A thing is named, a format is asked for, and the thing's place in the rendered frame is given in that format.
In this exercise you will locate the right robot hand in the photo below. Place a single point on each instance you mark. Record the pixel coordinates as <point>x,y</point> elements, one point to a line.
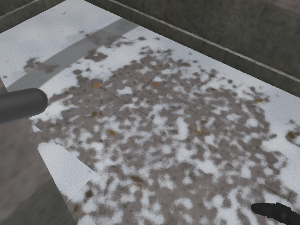
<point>277,211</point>

